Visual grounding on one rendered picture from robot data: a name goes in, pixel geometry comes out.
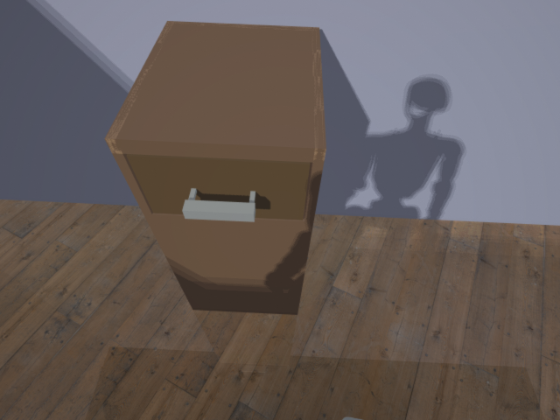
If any drawer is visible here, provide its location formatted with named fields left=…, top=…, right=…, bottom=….
left=127, top=154, right=310, bottom=221

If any cabinet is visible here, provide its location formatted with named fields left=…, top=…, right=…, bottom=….
left=104, top=21, right=326, bottom=315

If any handle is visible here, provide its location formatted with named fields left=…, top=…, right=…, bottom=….
left=182, top=188, right=256, bottom=222

